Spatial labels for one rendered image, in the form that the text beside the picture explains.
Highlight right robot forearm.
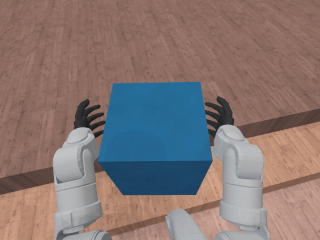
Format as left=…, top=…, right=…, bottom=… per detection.
left=212, top=124, right=270, bottom=240

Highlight right robot hand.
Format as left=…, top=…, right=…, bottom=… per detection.
left=205, top=96, right=234, bottom=138

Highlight left robot hand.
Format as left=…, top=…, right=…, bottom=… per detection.
left=74, top=99, right=106, bottom=138

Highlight carton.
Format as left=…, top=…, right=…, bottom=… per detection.
left=98, top=82, right=213, bottom=196

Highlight robot left upper arm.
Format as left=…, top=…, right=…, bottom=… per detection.
left=63, top=229, right=112, bottom=240

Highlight right robot thigh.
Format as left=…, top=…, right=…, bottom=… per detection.
left=165, top=209, right=208, bottom=240

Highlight robot right upper arm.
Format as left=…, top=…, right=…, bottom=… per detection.
left=213, top=230, right=265, bottom=240

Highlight left robot forearm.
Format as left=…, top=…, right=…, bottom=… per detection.
left=52, top=127, right=103, bottom=240

